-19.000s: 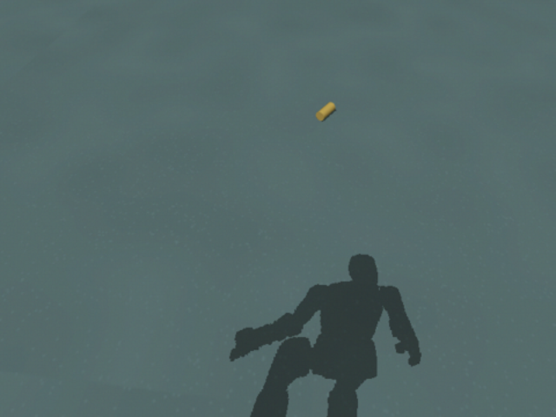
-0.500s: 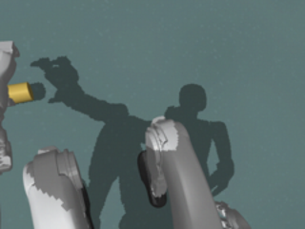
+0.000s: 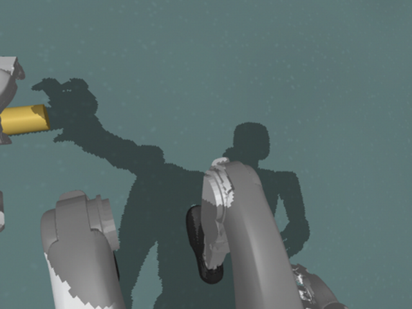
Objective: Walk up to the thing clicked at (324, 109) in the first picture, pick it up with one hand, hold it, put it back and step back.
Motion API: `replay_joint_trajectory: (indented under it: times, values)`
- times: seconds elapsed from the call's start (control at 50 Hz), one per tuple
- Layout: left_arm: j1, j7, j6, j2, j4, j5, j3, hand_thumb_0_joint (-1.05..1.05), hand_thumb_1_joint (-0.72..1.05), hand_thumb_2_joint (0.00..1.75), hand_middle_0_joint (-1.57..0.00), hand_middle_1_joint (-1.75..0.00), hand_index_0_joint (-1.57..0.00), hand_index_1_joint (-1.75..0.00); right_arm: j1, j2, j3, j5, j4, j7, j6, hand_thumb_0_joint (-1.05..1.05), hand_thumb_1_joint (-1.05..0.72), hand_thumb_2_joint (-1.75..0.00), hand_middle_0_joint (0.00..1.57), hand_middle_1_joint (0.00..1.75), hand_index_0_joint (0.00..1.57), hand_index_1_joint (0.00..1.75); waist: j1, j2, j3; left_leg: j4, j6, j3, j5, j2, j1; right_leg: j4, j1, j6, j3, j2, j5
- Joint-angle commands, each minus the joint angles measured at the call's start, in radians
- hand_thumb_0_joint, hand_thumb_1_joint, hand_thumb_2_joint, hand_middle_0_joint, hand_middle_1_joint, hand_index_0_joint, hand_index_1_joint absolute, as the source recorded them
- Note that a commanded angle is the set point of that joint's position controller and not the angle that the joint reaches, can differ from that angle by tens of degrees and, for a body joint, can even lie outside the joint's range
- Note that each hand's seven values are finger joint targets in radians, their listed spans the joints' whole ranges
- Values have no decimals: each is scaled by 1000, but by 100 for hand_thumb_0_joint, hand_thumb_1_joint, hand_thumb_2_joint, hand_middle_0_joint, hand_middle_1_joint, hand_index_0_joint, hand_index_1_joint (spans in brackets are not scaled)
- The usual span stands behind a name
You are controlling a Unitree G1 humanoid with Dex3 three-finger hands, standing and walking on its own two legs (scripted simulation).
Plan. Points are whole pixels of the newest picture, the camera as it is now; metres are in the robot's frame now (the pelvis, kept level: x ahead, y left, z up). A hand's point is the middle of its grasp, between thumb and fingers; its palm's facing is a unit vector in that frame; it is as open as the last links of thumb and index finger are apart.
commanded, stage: rest palm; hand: left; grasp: from above
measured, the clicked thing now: (12, 120) +0.49 +0.29 -0.29
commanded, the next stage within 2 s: close in 1.40 s
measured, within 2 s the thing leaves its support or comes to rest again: neither
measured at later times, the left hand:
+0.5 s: hand (11, 125) +0.46 +0.27 -0.25, palm faces -0.51 -0.09 -0.86, open 13.9 cm
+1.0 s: hand (11, 130) +0.46 +0.28 -0.27, palm faces -0.50 -0.11 -0.86, open 13.9 cm
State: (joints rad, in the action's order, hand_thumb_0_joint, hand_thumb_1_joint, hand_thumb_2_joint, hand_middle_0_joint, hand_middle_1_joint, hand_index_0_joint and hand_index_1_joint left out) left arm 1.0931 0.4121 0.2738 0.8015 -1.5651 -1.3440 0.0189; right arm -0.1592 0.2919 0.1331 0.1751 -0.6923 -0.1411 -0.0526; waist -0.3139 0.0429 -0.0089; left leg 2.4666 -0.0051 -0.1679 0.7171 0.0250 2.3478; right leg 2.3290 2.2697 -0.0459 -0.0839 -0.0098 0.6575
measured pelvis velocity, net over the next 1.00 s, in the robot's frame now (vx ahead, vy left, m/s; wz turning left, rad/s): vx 0.00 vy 0.00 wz -0.06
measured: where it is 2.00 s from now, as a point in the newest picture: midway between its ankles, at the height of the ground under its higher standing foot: (160, 277)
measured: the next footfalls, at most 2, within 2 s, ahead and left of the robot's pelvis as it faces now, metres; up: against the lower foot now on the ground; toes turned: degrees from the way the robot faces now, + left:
none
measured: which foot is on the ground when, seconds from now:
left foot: down 0.00-1.00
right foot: down 0.00-1.00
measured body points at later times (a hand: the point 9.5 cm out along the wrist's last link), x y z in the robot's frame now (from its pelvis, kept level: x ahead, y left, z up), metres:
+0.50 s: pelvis +0.00 +0.00 -0.02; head +0.28 +0.09 +0.32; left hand +0.49 +0.28 -0.20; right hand +0.01 -0.26 -0.08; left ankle +0.06 +0.12 -0.29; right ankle +0.11 -0.13 -0.29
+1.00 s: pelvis +0.00 +0.00 -0.02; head +0.29 +0.11 +0.31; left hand +0.48 +0.29 -0.22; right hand +0.03 -0.26 -0.08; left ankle +0.06 +0.12 -0.29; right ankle +0.11 -0.13 -0.29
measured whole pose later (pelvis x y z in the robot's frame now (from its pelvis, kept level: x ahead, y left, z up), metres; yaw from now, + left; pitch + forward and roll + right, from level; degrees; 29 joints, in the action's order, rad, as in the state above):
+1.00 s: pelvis +0.00 +0.00 -0.02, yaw -4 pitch +30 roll -14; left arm 1.08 0.58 0.25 0.97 -1.74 -1.36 0.12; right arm -0.12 0.34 0.25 0.26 -0.66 -0.25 -0.18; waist -0.39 0.12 0.15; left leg 2.57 0.00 -0.23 0.75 0.01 2.36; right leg 2.38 2.27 -0.07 -0.13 0.02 0.65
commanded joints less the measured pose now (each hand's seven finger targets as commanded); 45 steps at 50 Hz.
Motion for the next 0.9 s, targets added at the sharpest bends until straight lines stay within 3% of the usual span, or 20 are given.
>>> replay_joint_trajectory:
  times: [0.0,0.02,0.06,0.08,0.18,0.2,0.3,0.34,0.38,0.46,0.54,0.56,0.58,0.66,0.68,0.7,0.72,0.74,0.84,0.88]
  values:
    - [293,103,-38,219,52,-19,51,0,-42,95,-15,-98,-16,-97,-234,278,-78,0,-4,0,-1,0,-89,-89,20,30,20,30,-20,-461,-623,-300,3,82,-307,-9,-581,-158,-262,86,-118,35,-286]
    - [305,109,-49,201,47,-24,40,0,-42,95,-14,-98,-16,-97,-228,270,-71,3,2,-6,-6,0,-89,-89,20,30,20,30,-39,-461,-626,-287,9,88,-299,-9,-579,-158,-263,87,-119,40,-284]
    - [323,127,-60,245,79,-21,65,0,-44,95,-13,-96,-14,-95,-226,277,-69,1,12,-7,-12,0,-89,-89,20,30,20,30,-32,-464,-673,-272,17,96,-305,-7,-571,-163,-300,84,-109,39,-297]
    - [332,128,-67,210,41,-16,51,0,-46,95,-14,-92,-13,-93,-227,268,-60,10,11,-14,-21,0,-89,-90,20,30,20,30,-64,-428,-641,-254,25,98,-273,-9,-542,-164,-296,80,-108,43,-282]
    - [324,123,-70,214,-33,12,49,0,-50,99,-10,-95,-9,-96,-224,285,-48,15,12,-21,-56,0,-89,-90,20,30,20,30,-92,-365,-563,-246,37,93,-165,-8,-453,-186,-282,74,-110,48,-189]
    - [330,123,-63,243,2,14,52,0,-50,99,-10,-95,-9,-96,-224,290,-46,15,5,-19,-57,0,-89,-90,20,30,20,30,-73,-381,-596,-255,36,95,-170,-9,-457,-191,-315,75,-107,50,-189]
    - [322,123,-38,274,-28,22,61,0,-52,100,-9,-96,-8,-97,-224,304,-27,29,18,-22,-82,0,-89,-90,20,30,20,30,-89,-374,-574,-237,31,81,-135,-16,-460,-179,-308,74,-121,53,-158]
    - [316,132,-24,304,3,13,68,0,-52,99,-9,-97,-8,-98,-223,306,-20,29,21,-20,-84,0,-89,-90,20,30,20,30,-77,-402,-604,-231,28,81,-158,-17,-471,-173,-342,76,-122,56,-176]
    - [292,140,-18,322,-44,4,90,0,-51,99,-10,-96,-9,-97,-223,329,-12,45,23,-28,-93,0,-90,-90,20,30,20,30,-107,-376,-544,-204,28,80,-171,-18,-456,-165,-327,72,-132,53,-192]
    - [259,170,-4,361,-20,-7,111,0,-51,100,-10,-95,-9,-96,-216,333,-3,51,27,-35,-101,0,-89,-90,20,30,20,30,-88,-416,-572,-194,17,72,-234,-23,-497,-151,-353,75,-141,60,-244]
    - [245,201,-7,363,1,-18,112,0,-52,103,-10,-95,-8,-97,-215,331,-1,65,19,-51,-107,0,-90,-90,20,30,20,30,-87,-466,-605,-190,12,69,-278,-30,-535,-136,-380,72,-145,67,-295]
    - [230,200,-15,323,-50,-17,87,0,-51,101,-10,-96,-8,-97,-213,326,5,70,22,-60,-113,0,-90,-90,20,30,20,30,-106,-449,-567,-177,16,72,-267,-30,-508,-132,-370,69,-144,66,-294]
    - [247,211,-16,366,-34,-13,120,0,-50,102,-11,-95,-9,-96,-223,338,4,77,6,-64,-112,0,-89,-90,20,30,20,30,-106,-445,-562,-184,19,69,-264,-30,-492,-140,-388,65,-149,69,-295]
    - [260,210,-26,341,-29,-8,96,0,-52,101,-10,-94,-8,-96,-197,352,5,76,19,-76,-124,0,-90,-90,20,30,20,30,-114,-468,-527,-181,11,57,-280,-34,-514,-133,-352,71,-158,68,-296]
    - [240,222,-28,397,-34,-11,139,0,-50,101,-10,-95,-9,-96,-213,360,2,80,4,-76,-121,0,-90,-90,20,30,20,30,-103,-464,-546,-191,8,47,-283,-35,-521,-128,-366,72,-164,67,-296]
    - [228,221,-32,371,-17,-11,120,0,-51,102,-11,-94,-9,-96,-208,356,0,73,23,-78,-121,0,-90,-90,20,30,20,30,-92,-479,-562,-194,7,51,-297,-34,-538,-126,-375,73,-160,67,-305]
    - [227,216,-36,332,-43,-4,99,0,-51,100,-11,-94,-9,-95,-204,346,4,78,19,-86,-125,0,-90,-90,20,30,20,30,-110,-462,-557,-181,10,54,-296,-36,-537,-123,-381,67,-159,68,-315]
    - [234,224,-36,371,-54,-3,130,0,-49,101,-11,-95,-10,-97,-209,356,5,83,1,-87,-124,0,-90,-90,20,30,20,30,-113,-448,-554,-179,13,52,-292,-36,-514,-128,-394,65,-163,70,-317]
    - [248,207,-29,350,-68,1,108,0,-50,100,-9,-97,-8,-98,-199,365,11,83,11,-93,-128,0,-90,-90,20,30,20,30,-137,-450,-502,-175,11,39,-276,-37,-508,-131,-360,66,-171,66,-296]
    - [257,209,-20,370,-58,0,106,0,-49,100,-11,-97,-10,-98,-188,366,13,81,12,-92,-128,0,-90,-90,20,30,20,30,-127,-452,-505,-184,14,41,-235,-36,-492,-134,-377,67,-166,69,-269]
